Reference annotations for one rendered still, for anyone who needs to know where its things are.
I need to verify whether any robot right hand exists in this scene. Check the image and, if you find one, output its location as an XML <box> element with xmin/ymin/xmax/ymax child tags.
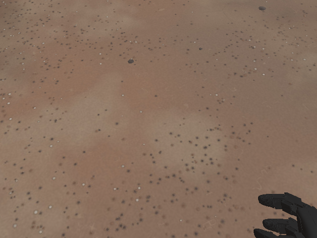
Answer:
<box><xmin>254</xmin><ymin>192</ymin><xmax>317</xmax><ymax>238</ymax></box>

